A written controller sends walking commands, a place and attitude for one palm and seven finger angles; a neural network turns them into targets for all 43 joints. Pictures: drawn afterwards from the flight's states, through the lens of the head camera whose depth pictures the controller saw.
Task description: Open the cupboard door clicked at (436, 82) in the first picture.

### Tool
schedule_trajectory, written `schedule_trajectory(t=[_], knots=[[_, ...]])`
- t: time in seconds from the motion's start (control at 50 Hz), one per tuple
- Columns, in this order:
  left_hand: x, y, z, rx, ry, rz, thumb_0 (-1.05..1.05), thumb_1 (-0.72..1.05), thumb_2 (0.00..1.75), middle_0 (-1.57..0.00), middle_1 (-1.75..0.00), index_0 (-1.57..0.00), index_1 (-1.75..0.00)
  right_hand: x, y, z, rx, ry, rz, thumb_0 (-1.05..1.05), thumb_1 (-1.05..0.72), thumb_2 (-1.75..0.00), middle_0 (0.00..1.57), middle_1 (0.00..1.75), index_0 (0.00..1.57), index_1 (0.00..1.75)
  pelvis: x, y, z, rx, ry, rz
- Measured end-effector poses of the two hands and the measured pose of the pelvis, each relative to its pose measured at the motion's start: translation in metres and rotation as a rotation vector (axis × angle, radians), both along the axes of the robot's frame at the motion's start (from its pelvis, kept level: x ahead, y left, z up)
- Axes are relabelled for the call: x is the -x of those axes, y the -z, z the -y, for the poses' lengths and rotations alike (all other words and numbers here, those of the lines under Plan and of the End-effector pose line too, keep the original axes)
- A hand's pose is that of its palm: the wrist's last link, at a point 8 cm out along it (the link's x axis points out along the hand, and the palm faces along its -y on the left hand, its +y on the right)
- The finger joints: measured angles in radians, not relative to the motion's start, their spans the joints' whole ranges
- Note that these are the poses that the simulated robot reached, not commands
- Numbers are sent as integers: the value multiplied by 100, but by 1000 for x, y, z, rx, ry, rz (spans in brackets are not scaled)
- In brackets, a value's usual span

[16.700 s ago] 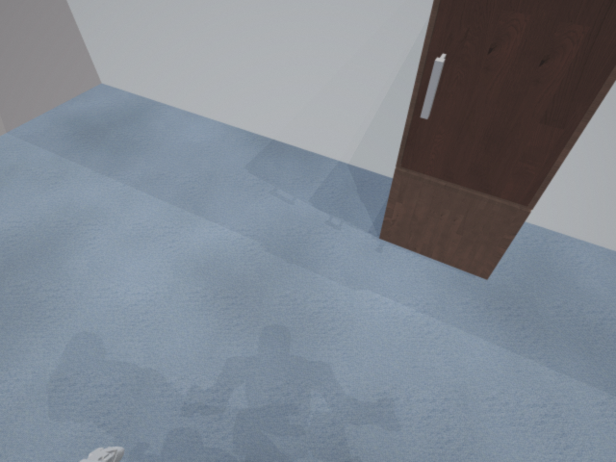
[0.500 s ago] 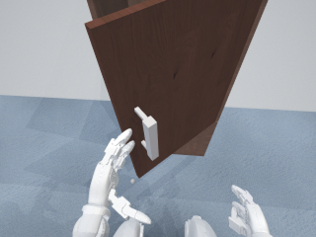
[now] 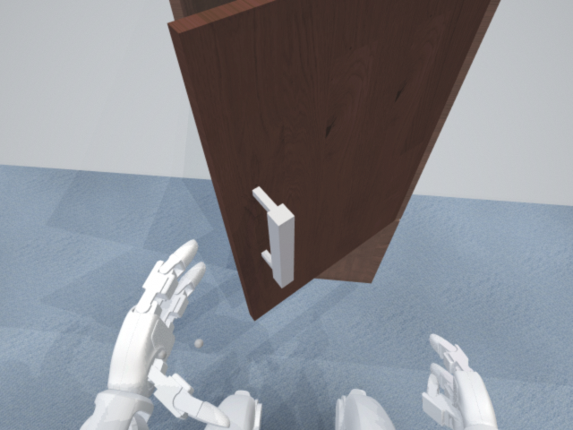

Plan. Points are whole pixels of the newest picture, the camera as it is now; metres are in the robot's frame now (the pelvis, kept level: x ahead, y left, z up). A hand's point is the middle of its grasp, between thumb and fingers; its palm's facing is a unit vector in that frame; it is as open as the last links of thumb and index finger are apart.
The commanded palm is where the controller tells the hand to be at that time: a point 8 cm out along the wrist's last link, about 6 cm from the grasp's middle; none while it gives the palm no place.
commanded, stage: draw the hand back to the body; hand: left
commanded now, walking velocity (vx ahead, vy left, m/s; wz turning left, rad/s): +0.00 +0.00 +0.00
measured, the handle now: (273, 240) +0.35 +0.04 +0.07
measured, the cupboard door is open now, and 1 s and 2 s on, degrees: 43 43 43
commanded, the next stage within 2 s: step back with the hand held close in 1.50 s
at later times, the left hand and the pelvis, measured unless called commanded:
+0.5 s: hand (102, 323) +0.21 +0.19 +0.15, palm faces +0.03 -0.98 -0.20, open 15.9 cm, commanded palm +0.18 +0.24 +0.17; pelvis +0.02 +0.02 +0.05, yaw +0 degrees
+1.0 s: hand out of the picture +0.23 +0.26 +0.24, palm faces +0.38 -0.83 -0.41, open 10.6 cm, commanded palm +0.18 +0.30 +0.26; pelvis +0.04 +0.02 +0.10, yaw -1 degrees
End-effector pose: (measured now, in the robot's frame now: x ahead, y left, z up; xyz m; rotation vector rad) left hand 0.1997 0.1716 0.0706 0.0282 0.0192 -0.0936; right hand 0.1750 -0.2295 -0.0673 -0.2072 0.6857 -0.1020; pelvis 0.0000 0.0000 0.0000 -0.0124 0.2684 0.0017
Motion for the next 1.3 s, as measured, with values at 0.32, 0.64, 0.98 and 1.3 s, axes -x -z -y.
schedule_trajectory(t=[0.32, 0.64, 0.98, 1.3], knots=[[9, -58, -42, -40, -36, 9, -2, -50, 30, -15, -30, -15, -30, 1, -44, -17, -15, 9, 55, 2, -90, -90, 20, 30, 20, 30, -9, -35, -11, 14, -2, 90], [21, -113, -87, -313, -304, -52, -1, -22, 42, -16, -30, -16, -30, -16, -77, -33, -2, 6, 84, 2, -90, -90, 20, 30, 20, 30, -25, -70, -21, 11, 5, 201], [10, -182, -122, -414, -460, 116, 0, 35, 66, -19, -30, -19, -30, -30, -94, -37, -10, -34, 78, 2, -90, -90, 20, 30, 20, 30, -36, -98, -20, 2, 19, 311], [12, -209, -136, -432, -544, 195, 1, 82, 87, -20, -30, -20, -30, -35, -100, -20, 8, -25, 58, 2, -90, -90, 20, 30, 20, 30, -35, -106, -13, 2, 27, 339]])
